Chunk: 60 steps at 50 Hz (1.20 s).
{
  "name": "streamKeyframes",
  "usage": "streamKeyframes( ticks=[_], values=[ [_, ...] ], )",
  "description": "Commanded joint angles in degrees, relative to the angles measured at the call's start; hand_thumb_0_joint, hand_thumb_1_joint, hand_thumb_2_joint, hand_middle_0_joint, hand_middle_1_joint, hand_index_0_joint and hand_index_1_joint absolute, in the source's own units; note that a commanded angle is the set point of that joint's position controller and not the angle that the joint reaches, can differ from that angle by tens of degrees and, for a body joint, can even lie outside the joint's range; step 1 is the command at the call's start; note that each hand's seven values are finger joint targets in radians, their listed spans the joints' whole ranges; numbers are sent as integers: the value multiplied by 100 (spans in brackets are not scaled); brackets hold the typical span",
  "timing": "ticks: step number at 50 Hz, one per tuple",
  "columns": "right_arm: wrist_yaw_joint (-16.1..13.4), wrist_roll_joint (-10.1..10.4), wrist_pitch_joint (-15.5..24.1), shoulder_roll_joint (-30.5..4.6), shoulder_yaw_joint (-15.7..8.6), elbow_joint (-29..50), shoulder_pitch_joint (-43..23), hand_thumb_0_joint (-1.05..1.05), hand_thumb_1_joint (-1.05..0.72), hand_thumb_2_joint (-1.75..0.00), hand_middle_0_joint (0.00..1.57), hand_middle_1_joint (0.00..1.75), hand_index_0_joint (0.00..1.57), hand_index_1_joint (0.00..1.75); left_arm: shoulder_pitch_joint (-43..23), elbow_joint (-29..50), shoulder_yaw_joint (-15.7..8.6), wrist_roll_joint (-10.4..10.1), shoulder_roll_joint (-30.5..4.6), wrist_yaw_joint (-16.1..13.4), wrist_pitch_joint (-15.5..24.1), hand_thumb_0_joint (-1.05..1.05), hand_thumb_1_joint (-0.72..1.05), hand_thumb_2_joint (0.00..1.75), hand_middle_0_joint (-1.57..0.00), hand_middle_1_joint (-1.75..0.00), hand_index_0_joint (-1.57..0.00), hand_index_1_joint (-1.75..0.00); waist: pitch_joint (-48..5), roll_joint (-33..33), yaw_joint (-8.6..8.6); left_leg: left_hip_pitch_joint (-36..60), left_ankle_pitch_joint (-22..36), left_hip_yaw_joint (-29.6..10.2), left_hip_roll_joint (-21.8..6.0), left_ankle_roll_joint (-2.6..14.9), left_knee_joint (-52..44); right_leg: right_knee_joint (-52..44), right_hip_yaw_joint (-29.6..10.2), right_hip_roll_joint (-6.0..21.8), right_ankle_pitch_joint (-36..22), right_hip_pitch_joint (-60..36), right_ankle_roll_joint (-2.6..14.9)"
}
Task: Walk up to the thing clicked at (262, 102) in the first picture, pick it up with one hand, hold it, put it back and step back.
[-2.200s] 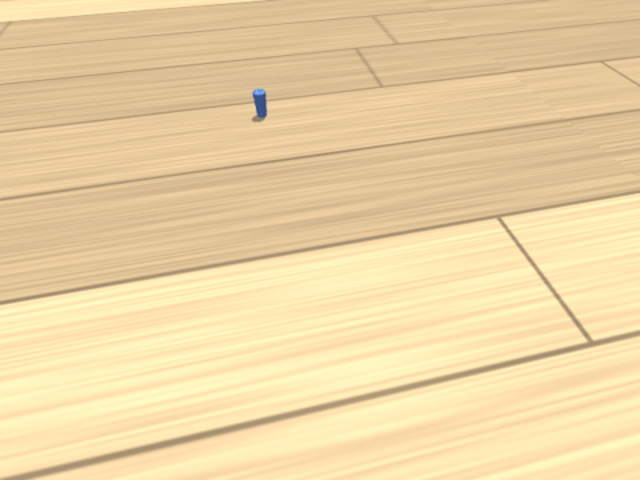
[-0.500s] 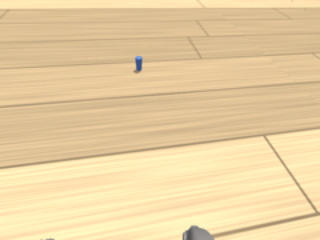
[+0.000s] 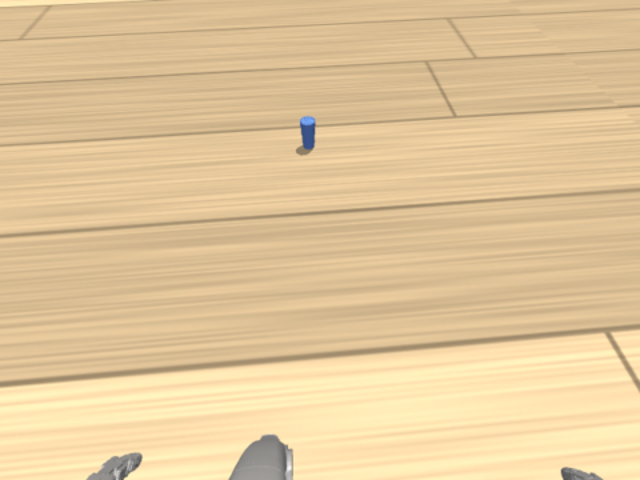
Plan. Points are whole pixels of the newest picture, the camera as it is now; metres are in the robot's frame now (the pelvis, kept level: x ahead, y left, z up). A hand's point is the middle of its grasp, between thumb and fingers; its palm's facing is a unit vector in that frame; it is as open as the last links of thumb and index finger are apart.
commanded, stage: walk up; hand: left
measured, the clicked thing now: (308, 133) +1.68 +0.17 -0.70
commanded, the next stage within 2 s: none
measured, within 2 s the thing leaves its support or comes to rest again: neither
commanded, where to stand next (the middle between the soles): +1.38 -0.05 m, yaw +0 degrees
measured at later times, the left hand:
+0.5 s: hand (188, 293) +0.42 +0.29 -0.14, palm faces -0.14 -0.94 -0.32, open 7.4 cm
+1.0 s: hand (224, 216) +0.62 +0.26 -0.14, palm faces -0.01 -0.93 -0.36, open 7.4 cm
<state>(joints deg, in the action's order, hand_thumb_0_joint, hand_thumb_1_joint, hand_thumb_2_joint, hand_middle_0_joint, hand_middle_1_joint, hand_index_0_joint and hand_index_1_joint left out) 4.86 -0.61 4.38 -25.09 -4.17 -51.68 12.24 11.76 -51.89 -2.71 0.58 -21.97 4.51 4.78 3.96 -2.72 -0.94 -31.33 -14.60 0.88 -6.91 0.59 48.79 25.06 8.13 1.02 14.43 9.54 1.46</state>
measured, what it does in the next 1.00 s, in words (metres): walks ahead: left foot, then right foot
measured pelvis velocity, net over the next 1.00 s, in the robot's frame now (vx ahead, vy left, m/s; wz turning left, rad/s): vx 0.58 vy -0.02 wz -0.01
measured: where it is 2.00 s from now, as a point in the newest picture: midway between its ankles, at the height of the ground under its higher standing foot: (351, 246)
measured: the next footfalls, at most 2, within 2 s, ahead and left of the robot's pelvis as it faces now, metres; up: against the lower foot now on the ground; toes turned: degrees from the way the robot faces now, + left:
left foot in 0.14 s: +0.28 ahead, +0.15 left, +0.00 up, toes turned +7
right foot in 0.58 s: +0.55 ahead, -0.12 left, +0.00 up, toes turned -8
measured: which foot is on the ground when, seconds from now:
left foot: up 0.00-0.12, down 0.14-0.62, up 0.64-1.00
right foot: down 0.00-0.16, up 0.18-0.56, down 0.58-1.00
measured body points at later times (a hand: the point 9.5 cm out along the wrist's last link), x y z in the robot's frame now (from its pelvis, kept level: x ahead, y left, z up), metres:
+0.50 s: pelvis +0.31 +0.02 +0.00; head +0.34 +0.03 +0.45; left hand +0.43 +0.33 -0.11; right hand +0.32 -0.31 -0.11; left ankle +0.24 +0.14 -0.74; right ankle +0.48 -0.14 -0.70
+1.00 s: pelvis +0.58 -0.02 +0.00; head +0.61 -0.01 +0.45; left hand +0.62 +0.31 -0.12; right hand +0.68 -0.34 -0.11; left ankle +0.74 +0.12 -0.72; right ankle +0.51 -0.12 -0.74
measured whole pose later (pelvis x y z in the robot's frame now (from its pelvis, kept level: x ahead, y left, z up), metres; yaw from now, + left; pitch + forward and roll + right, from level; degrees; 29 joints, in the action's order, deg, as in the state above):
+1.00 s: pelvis +0.58 -0.02 +0.00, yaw -1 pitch -1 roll -2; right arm 5.0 -1.2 2.8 -24.4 -4.1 -52.1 12.1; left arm 18.5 -50.4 -3.4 0.9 -24.0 4.0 4.7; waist 4.0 -1.6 -2.8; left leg -29.6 -6.0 2.4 -6.0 0.2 34.1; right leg 24.3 7.7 -1.1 20.0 3.0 1.7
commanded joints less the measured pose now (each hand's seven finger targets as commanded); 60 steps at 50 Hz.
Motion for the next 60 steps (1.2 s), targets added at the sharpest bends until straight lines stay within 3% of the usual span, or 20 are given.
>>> streamKeyframes(
  ticks=[1, 4, 6, 8, 9, 13, 21, 26, 28, 29, 30, 31, 33, 36, 48, 52, 53, 54, 55, 60],
  values=[
    [81, -31, 110, -902, -302, 346, -58, 0, -90, -90, 20, 30, 20, 30, -469, 627, -503, 31, -1832, -46, 241, 0, 90, 90, -20, -30, -20, -30, -359, 962, 47, 1026, 1018, 215, -86, -138, -1252, -1434, -849, 1332, 927, 752, 1023],
    [48, -50, 119, -1026, -410, 222, 237, 0, -90, -90, 20, 30, 20, 30, -472, 551, -475, 42, -1858, -38, 179, 0, 90, 90, -20, -30, -20, -30, -366, 610, 288, 2094, 1115, 574, 113, -98, -1340, -808, -636, 1233, 1062, 1206, 883],
    [-66, -121, 176, -1404, -552, -62, 1254, 0, -90, -90, 20, 30, 20, 30, -110, 509, -322, 69, -1497, -55, 150, 0, 90, 90, -20, -30, -20, -30, -852, -541, 784, 3630, -43, 488, 359, 215, -1550, 1557, -225, 757, -409, 1704, 627],
    [-232, -110, 252, -2174, -700, 144, 1612, 0, -90, -90, 20, 30, 20, 30, 274, 569, -174, -94, -1143, -137, 105, 0, 90, 90, -20, -30, -20, -30, -968, -1485, 863, 4182, -2592, -4127, -1886, 999, -3831, 4507, -735, -479, 1497, 3634, 176],
    [-237, 104, 238, -2279, -730, 262, 1152, 0, -90, -90, 20, 30, 20, 30, 238, 508, -204, -63, -1673, -209, 86, 0, 90, 90, -20, -30, -20, -30, -995, -701, 711, 3783, -2498, -4262, -2129, 1231, -3983, 4836, -1433, -19, 1137, 3494, 248],
    [-292, 106, 306, -1384, -356, 399, 335, 0, -90, -90, 20, 30, 20, 30, 571, 55, -265, -126, -1614, -113, 23, 0, 90, 90, -20, -30, -20, -30, -369, -471, 95, 2395, -35, -1030, -1084, 818, -3546, 3780, -1328, 681, 215, 2628, -18],
    [-248, 89, 336, -1435, -359, 456, 474, 0, -90, -90, 20, 30, 20, 30, -555, 516, -232, 15, -1240, 167, -98, 0, 90, 90, -20, -30, -20, -30, -72, -349, 315, 2610, 1245, 170, -658, 944, -3672, 1442, -525, 577, -961, 2374, -122],
    [-328, 41, 208, -1501, -398, 473, 533, 0, -90, -90, 20, 30, 20, 30, -626, 445, -305, 8, -1221, 140, -102, 0, 90, 90, -20, -30, -20, -30, -349, -283, 233, 2634, 1362, 211, -820, 787, -3046, 887, -332, 323, -1048, 1235, 115],
    [-374, 21, 191, -1378, -335, 518, 452, 0, -90, -90, 20, 30, 20, 30, 150, 239, -446, 14, -1406, 61, -57, 0, 90, 90, -20, -30, -20, -30, -660, 211, -271, 2239, 2056, 440, -599, 598, -1575, 635, -290, 158, -651, -93, 245],
    [-363, 4, 189, -1080, -216, 519, 759, 0, -90, -90, 20, 30, 20, 30, 886, 72, -583, 30, -1700, -18, -9, 0, 90, 90, -20, -30, -20, -30, -1183, 959, -572, 1560, 1552, 612, -146, 434, -38, 426, -793, 332, 147, -1272, 353],
    [-342, 39, 190, -622, -47, 632, 996, 0, -90, -90, 20, 30, 20, 30, 1395, 83, -714, 66, -2154, -116, 32, 0, 90, 90, -20, -30, -20, -30, -1428, 2191, -668, 414, -960, 537, 465, 259, 1303, -140, -2817, 1657, 1160, -2043, 571],
    [-371, 114, 166, -1066, -151, 571, 960, 0, -90, -90, 20, 30, 20, 30, 1218, 169, -757, -30, -2483, -152, 20, 0, 90, 90, -20, -30, -20, -30, -1265, 1971, -646, -656, -1553, 184, 786, 172, 2067, -1117, -4813, 2412, 1448, -2245, 1211],
    [-397, 160, 113, -1252, -189, 302, 684, 0, -90, -90, 20, 30, 20, 30, 605, 331, -617, -161, -2071, -216, 33, 0, 90, 90, -20, -30, -20, -30, -641, 782, -365, -373, -656, -647, 259, 182, 2199, -1032, -3457, 2005, 434, -1161, 929],
    [-304, 98, 73, -1119, -164, 134, 874, 0, -90, -90, 20, 30, 20, 30, 273, 422, -504, -110, -1591, -236, 104, 0, 90, 90, -20, -30, -20, -30, -464, 993, -18, -17, -240, -430, 43, 148, 1428, -1004, -2039, 1458, -691, -409, 890],
    [-16, -46, 76, -800, -243, 520, -552, 0, -90, -90, 20, 30, 20, 30, 581, 605, -481, -1, -1656, -137, 127, 0, 90, 90, -20, -30, -20, -30, -92, 795, -280, 780, 1000, 341, 199, -27, -1559, -982, -874, 1169, -508, 39, 888],
    [-117, -101, 132, -1118, -382, 237, 484, 0, -90, -90, 20, 30, 20, 30, 623, 672, -343, 3, -1540, -204, 69, 0, 90, 90, -20, -30, -20, -30, -589, 62, 362, 2799, 223, 476, 555, 308, -1936, 979, -470, 856, -1739, 643, 685],
    [-193, -230, 160, -1517, -517, 105, 1294, 0, -90, -90, 20, 30, 20, 30, 839, 724, -197, -62, -1203, -245, 56, 0, 90, 90, -20, -30, -20, -30, -1116, -847, 717, 3966, -598, -730, -233, 701, -2340, 2717, -238, 454, -1270, 1561, 403],
    [-265, -209, 175, -1949, -628, 261, 1533, 0, -90, -90, 20, 30, 20, 30, 1081, 750, -177, -146, -968, -267, 24, 0, 90, 90, -20, -30, -20, -30, -1476, -1553, 738, 4883, -1288, -3655, -1805, 1274, -3099, 3961, -427, -492, 1462, 3046, 98],
    [-278, 80, 148, -2014, -677, 298, 1371, 0, -90, -90, 20, 30, 20, 30, 814, 638, -293, -86, -1657, -351, -4, 0, 90, 90, -20, -30, -20, -30, -1512, -591, 784, 4397, -1347, -3948, -2006, 1603, -3331, 4376, -1253, -82, 1614, 2985, 198],
    [-333, 137, 201, -1221, -319, 546, 378, 0, -90, -90, 20, 30, 20, 30, 1153, 241, -257, -84, -1429, -215, -36, 0, 90, 90, -20, -30, -20, -30, -397, -338, 123, 2373, 725, -829, -1000, 1075, -3374, 3696, -1243, 461, 483, 2154, -34]
  ],
)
